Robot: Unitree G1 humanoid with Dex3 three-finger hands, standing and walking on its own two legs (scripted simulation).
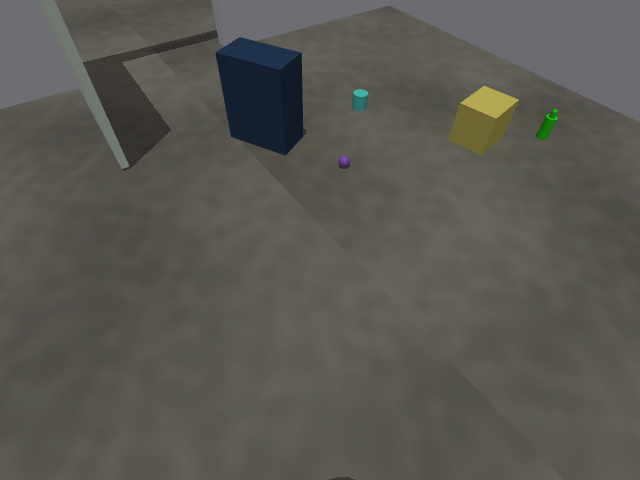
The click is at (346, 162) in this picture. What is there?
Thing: free ball
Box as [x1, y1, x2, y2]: [339, 155, 349, 166]
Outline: 343,155 339,158 339,164 342,166 346,166 349,163 349,158
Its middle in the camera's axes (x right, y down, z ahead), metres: +0.11 -0.38 +1.95
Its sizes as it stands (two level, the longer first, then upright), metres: 0.059 0.059 0.059
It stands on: the floor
